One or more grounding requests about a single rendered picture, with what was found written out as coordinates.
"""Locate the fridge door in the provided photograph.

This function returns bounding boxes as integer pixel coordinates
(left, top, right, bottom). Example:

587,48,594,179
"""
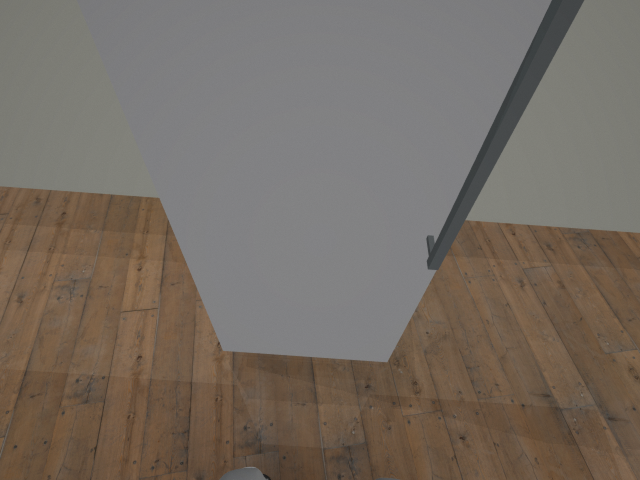
77,0,552,362

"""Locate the handle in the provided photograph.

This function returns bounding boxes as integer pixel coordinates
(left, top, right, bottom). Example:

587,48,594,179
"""
426,0,584,270

